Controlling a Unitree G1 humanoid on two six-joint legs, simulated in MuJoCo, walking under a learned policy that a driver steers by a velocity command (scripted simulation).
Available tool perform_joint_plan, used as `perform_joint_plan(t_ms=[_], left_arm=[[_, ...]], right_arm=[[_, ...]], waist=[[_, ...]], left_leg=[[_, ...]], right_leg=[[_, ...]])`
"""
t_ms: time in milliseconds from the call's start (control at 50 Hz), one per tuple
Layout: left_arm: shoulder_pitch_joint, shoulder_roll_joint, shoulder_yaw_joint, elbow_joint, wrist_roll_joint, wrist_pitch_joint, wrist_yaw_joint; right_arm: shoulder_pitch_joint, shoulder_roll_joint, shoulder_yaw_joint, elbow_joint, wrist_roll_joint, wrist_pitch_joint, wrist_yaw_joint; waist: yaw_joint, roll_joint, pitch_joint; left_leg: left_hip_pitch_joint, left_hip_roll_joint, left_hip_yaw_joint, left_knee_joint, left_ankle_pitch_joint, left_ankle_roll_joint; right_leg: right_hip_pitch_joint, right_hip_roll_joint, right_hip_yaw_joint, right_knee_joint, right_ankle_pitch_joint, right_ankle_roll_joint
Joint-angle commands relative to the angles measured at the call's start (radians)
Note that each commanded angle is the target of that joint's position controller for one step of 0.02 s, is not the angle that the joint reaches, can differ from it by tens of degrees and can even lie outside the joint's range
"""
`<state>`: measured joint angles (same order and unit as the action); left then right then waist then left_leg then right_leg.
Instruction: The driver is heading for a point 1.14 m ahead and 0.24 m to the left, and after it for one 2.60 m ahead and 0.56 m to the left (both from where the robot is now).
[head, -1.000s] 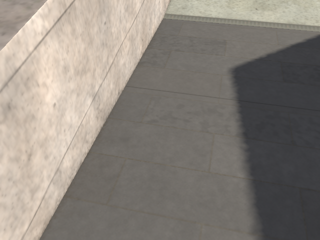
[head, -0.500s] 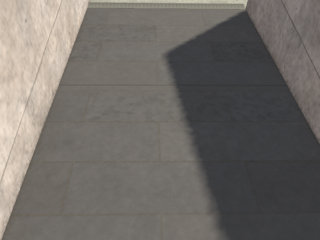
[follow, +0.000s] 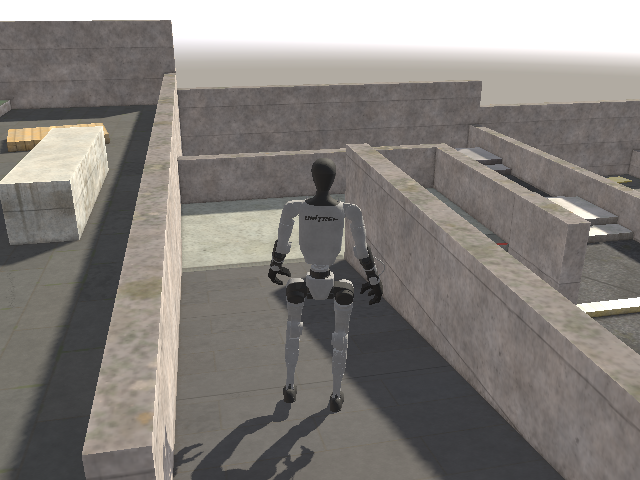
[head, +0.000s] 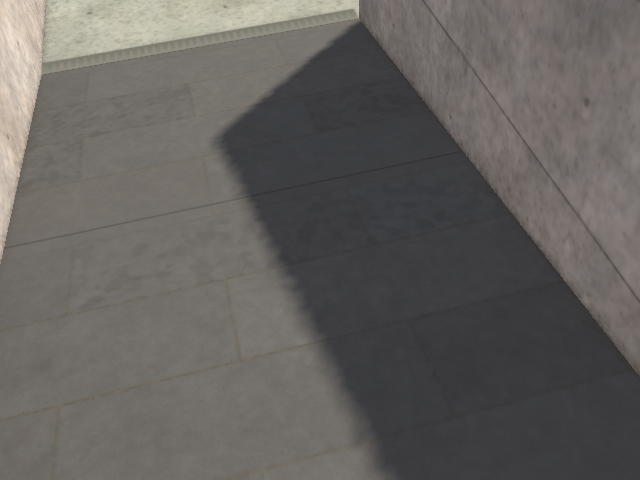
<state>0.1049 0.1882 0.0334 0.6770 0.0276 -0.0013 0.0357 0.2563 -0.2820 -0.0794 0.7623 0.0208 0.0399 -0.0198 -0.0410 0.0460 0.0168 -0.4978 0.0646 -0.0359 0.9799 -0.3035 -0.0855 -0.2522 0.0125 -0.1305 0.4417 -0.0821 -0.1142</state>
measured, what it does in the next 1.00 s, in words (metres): goes down: left foot, then right foot 0.06 m lower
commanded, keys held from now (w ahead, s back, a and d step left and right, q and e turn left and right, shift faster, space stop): q+shift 0.42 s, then w+e+shift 0.58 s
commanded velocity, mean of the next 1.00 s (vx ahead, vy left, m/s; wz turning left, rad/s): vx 0.36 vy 0.00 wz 0.14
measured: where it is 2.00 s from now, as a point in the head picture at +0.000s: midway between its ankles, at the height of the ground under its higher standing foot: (302, 225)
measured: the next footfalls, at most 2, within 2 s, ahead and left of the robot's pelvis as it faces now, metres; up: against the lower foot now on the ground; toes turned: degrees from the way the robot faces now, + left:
left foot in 0.26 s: +0.01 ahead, +0.15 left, +0.00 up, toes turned +18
right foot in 0.94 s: +0.45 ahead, -0.02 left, -0.07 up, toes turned +6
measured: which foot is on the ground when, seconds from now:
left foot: up 0.00-0.24, down 0.26-0.96, up 0.98-1.00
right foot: down 0.00-0.26, up 0.28-0.92, down 0.94-1.00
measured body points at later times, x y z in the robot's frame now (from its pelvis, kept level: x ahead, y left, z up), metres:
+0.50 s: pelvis +0.03 +0.07 +0.00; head +0.06 +0.11 +0.45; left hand +0.08 +0.40 -0.11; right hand +0.27 -0.15 -0.08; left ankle -0.02 +0.14 -0.74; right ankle +0.10 -0.09 -0.67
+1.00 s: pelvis +0.35 +0.04 -0.09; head +0.40 +0.03 +0.36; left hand +0.48 +0.35 -0.18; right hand +0.36 -0.26 -0.22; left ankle +0.05 +0.16 -0.67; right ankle +0.42 -0.02 -0.81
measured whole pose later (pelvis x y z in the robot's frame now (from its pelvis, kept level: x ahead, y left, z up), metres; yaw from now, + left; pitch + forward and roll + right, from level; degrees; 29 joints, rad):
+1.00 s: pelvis +0.35 +0.04 -0.09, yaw +5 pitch +3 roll +2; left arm 0.18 0.36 0.08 0.74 0.04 -0.04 -0.06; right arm 0.43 -0.35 -0.06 0.86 -0.04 -0.08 0.00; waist -0.05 0.02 0.03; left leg -0.04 0.07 0.06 1.09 -0.45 -0.03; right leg -0.49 0.05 -0.02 0.68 -0.13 -0.16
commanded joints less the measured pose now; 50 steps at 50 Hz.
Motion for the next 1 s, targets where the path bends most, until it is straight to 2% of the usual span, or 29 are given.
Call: perform_joint_plan(t_ms=[20, 100, 160, 200, 240, 260, 280, 300, 320, 340, 360, 380, 420, 460, 500, 560, 620, 640, 660, 700, 740, 840, 880, 900, 920, 940, 960, 980, 1000], left_arm=[[0.018, 0.201, 0.074, -0.042, -0.006, 0.002, 0.018], [-0.005, 0.199, 0.083, -0.041, -0.01, 0.004, 0.007], [-0.01, 0.212, 0.094, -0.036, -0.028, 0.001, -0.008], [-0.015, 0.223, 0.1, -0.034, -0.045, -0.002, -0.019], [-0.024, 0.208, 0.101, -0.02, -0.065, -0.004, -0.029], [0.011, 0.178, 0.1, -0.01, -0.057, -0.011, -0.039], [-0.061, 0.115, 0.081, -0.067, -0.007, -0.021, -0.042], [-0.015, 0.129, 0.078, -0.051, 0.016, -0.018, -0.049], [-0.115, 0.164, 0.078, -0.101, -0.024, -0.017, -0.028], [-0.182, 0.214, 0.094, -0.107, -0.038, -0.01, -0.009], [-0.17, 0.221, 0.098, -0.09, -0.02, -0.008, 0.002], [-0.111, 0.205, 0.097, -0.073, -0.02, -0.002, 0.005], [-0.076, 0.208, 0.097, -0.053, -0.014, -0.011, -0.006], [-0.008, 0.189, 0.082, -0.008, -0.025, -0.019, -0.031], [-0.04, 0.168, 0.066, -0.007, -0.036, -0.032, -0.051], [-0.096, 0.192, 0.063, -0.03, -0.051, -0.06, -0.06], [-0.087, 0.207, 0.063, -0.04, -0.059, -0.081, -0.063], [-0.079, 0.207, 0.062, -0.042, -0.063, -0.084, -0.064], [-0.041, 0.201, 0.058, 0.0, 0.038, -0.043, -0.087], [-0.042, 0.205, 0.064, -0.007, 0.019, -0.022, -0.114], [-0.055, 0.207, 0.062, -0.014, 0.007, -0.024, -0.13], [-0.096, 0.204, 0.047, -0.034, 0.014, -0.039, -0.152], [-0.07, 0.205, 0.045, -0.03, 0.026, -0.04, -0.142], [-0.009, 0.215, 0.05, -0.015, 0.03, -0.039, -0.129], [0.133, 0.235, 0.061, 0.023, 0.032, -0.039, -0.113], [0.362, 0.273, 0.081, 0.09, 0.038, -0.041, -0.095], [0.453, 0.393, 0.114, 0.112, 0.031, -0.039, -0.075], [0.424, 0.471, 0.124, 0.085, -0.001, -0.035, -0.079], [0.489, 0.453, 0.121, 0.11, -0.03, -0.034, -0.08]], right_arm=[[-0.059, -0.095, -0.026, -0.12, 0.003, 0.0, 0.001], [-0.05, -0.071, -0.028, -0.157, -0.001, 0.012, 0.015], [-0.049, -0.065, -0.03, -0.183, 0.004, 0.017, 0.031], [-0.041, -0.064, -0.034, -0.197, 0.009, 0.026, 0.043], [0.031, -0.073, -0.046, -0.183, 0.008, 0.026, 0.042], [0.09, -0.157, -0.074, -0.174, -0.001, 0.016, 0.022], [0.133, -0.289, -0.098, -0.199, -0.022, 0.003, 0.001], [0.123, -0.308, -0.078, -0.234, -0.028, -0.023, 0.011], [0.126, -0.338, -0.11, -0.222, -0.062, -0.041, 0.037], [0.062, -0.29, -0.094, -0.21, -0.03, -0.051, 0.039], [0.025, -0.221, -0.07, -0.203, 0.008, -0.044, 0.023], [-0.03, -0.207, -0.058, -0.217, 0.014, -0.033, 0.009], [-0.054, -0.202, -0.056, -0.235, 0.006, -0.019, -0.013], [-0.003, -0.164, -0.04, -0.208, 0.013, -0.032, -0.017], [0.041, -0.144, -0.026, -0.182, 0.005, -0.055, -0.012], [0.07, -0.186, -0.031, -0.155, -0.024, -0.091, -0.003], [0.096, -0.202, -0.036, -0.128, -0.021, -0.123, 0.005], [0.103, -0.199, -0.036, -0.118, -0.02, -0.131, 0.008], [0.179, -0.19, -0.027, -0.09, -0.072, -0.127, 0.026], [0.153, -0.176, -0.025, -0.076, -0.073, -0.132, 0.029], [0.14, -0.169, -0.023, -0.062, -0.07, -0.143, 0.023], [0.146, -0.188, -0.031, -0.005, -0.06, -0.164, 0.008], [0.15, -0.209, -0.032, 0.02, -0.051, -0.16, 0.006], [0.151, -0.231, -0.033, 0.03, -0.051, -0.155, 0.008], [0.152, -0.254, -0.034, 0.039, -0.057, -0.145, 0.007], [0.156, -0.246, -0.025, 0.041, -0.064, -0.135, 0.003], [0.2, -0.152, 0.005, 0.009, -0.061, -0.134, 0.018], [0.152, -0.105, 0.019, -0.062, -0.066, -0.149, 0.028], [-0.003, -0.176, 0.011, -0.082, -0.072, -0.156, 0.019]], waist=[[0.06, -0.142, -0.063], [0.056, -0.136, -0.045], [0.056, -0.153, -0.071], [0.047, -0.166, -0.089], [-0.002, -0.135, -0.104], [-0.015, 0.018, -0.099], [-0.004, 0.316, -0.092], [0.025, 0.188, -0.229], [-0.056, 0.225, -0.307], [-0.027, 0.096, -0.141], [-0.004, 0.05, -0.096], [0.05, 0.075, -0.108], [0.056, 0.033, -0.132], [0.045, 0.016, -0.183], [0.003, 0.069, -0.134], [-0.035, 0.12, -0.029], [-0.05, 0.094, 0.025], [-0.053, 0.085, 0.043], [-0.066, 0.051, 0.033], [-0.052, 0.082, 0.1], [-0.042, 0.063, 0.134], [-0.037, 0.003, 0.165], [-0.019, -0.014, 0.143], [0.011, -0.015, 0.084], [0.079, -0.007, -0.01], [0.184, -0.03, -0.127], [0.183, -0.213, -0.228], [0.128, -0.386, -0.301], [0.207, -0.221, -0.217]], left_leg=[[-0.06, 0.04, 0.003, 0.005, -0.009, -0.012], [-0.034, 0.046, 0.048, -0.064, -0.015, 0.007], [0.015, 0.025, 0.094, -0.156, -0.023, 0.037], [0.068, 0.007, 0.12, -0.253, -0.005, 0.065], [0.231, -0.035, 0.14, -0.458, 0.188, 0.117], [0.375, 0.012, 0.002, -0.566, 0.58, 0.18], [0.589, 0.268, -0.386, -0.542, 1.183, 0.319], [0.641, 0.346, -0.451, -0.431, 1.448, 0.438], [0.549, 0.346, -0.562, -0.587, 0.901, 0.535], [0.507, 0.25, -0.478, -0.631, 0.653, 0.455], [0.471, 0.194, -0.38, -0.593, 0.722, 0.374], [0.419, 0.168, -0.357, -0.594, 0.688, 0.361], [0.416, 0.124, -0.327, -0.578, 0.726, 0.333], [0.448, 0.108, -0.285, -0.623, 0.355, 0.318], [0.421, 0.11, -0.314, -0.712, -0.063, 0.318], [0.405, 0.155, -0.339, -0.767, -0.156, 0.321], [0.461, 0.203, -0.337, -0.787, -0.193, 0.319], [0.481, 0.213, -0.325, -0.792, -0.191, 0.317], [0.471, 0.167, -0.246, -0.833, -0.191, 0.276], [0.443, 0.162, -0.169, -0.855, -0.156, 0.249], [0.446, 0.182, -0.119, -0.863, -0.121, 0.236], [0.524, 0.205, 0.023, -0.833, 0.04, 0.203], [0.559, 0.195, 0.1, -0.738, 0.357, 0.185], [0.581, 0.186, 0.144, -0.61, 0.662, 0.177], [0.577, 0.178, 0.191, -0.394, 0.929, 0.167], [0.438, 0.155, 0.223, -0.076, 0.96, 0.143], [0.087, 0.057, 0.233, 0.303, 0.466, 0.1], [-0.23, -0.131, 0.093, 0.547, -0.224, 0.063], [-0.343, -0.082, -0.034, 0.508, -0.175, 0.087]], right_leg=[[0.12, -0.343, 0.158, -0.166, 0.247, -0.162], [0.114, -0.356, 0.096, -0.144, 0.255, -0.15], [0.146, -0.373, 0.05, -0.081, 0.357, -0.119], [0.165, -0.385, 0.023, -0.024, 0.362, -0.077], [0.097, -0.343, -0.051, 0.123, 0.285, 0.018], [-0.042, -0.239, -0.116, 0.326, 0.121, 0.102], [-0.425, -0.089, -0.13, 0.688, -0.55, 0.185], [-0.503, -0.047, 0.1, 0.875, -0.711, 0.197], [-0.505, 0.006, 0.199, 0.881, -0.644, 0.19], [-0.56, -0.019, 0.224, 0.855, -0.524, 0.16], [-0.544, -0.036, 0.234, 0.818, -0.437, 0.143], [-0.498, -0.028, 0.242, 0.786, -0.375, 0.15], [-0.451, 0.005, 0.242, 0.739, -0.268, 0.164], [-0.422, -0.022, 0.213, 0.6, -0.152, 0.166], [-0.416, -0.056, 0.198, 0.454, -0.05, 0.164], [-0.45, -0.084, 0.202, 0.322, 0.025, 0.141], [-0.548, -0.105, 0.234, 0.295, 0.059, 0.119], [-0.585, -0.105, 0.253, 0.295, 0.064, 0.113], [-0.508, -0.047, 0.259, 0.289, 0.041, 0.124], [-0.505, -0.052, 0.248, 0.282, 0.075, 0.123], [-0.507, -0.079, 0.243, 0.253, 0.116, 0.111], [-0.442, -0.118, 0.154, 0.129, 0.114, 0.034], [-0.351, -0.074, 0.081, 0.091, 0.039, -0.014], [-0.245, -0.018, 0.031, 0.1, -0.021, -0.042], [-0.083, 0.051, -0.017, 0.129, -0.094, -0.07], [0.206, 0.078, 0.006, 0.135, -0.126, -0.112], [0.513, -0.113, 0.343, 0.1, -0.426, -0.188], [0.669, -0.283, 0.902, -0.101, -0.527, -0.264], [0.702, -0.248, 0.831, -0.079, -0.179, -0.241]])
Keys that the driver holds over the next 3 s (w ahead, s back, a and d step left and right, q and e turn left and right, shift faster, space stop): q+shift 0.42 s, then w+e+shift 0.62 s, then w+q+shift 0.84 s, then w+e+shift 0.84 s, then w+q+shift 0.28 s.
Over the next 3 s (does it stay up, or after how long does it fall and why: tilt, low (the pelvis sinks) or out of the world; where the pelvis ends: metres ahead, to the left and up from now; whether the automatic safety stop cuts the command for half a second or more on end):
stays up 2.27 0.46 -0.38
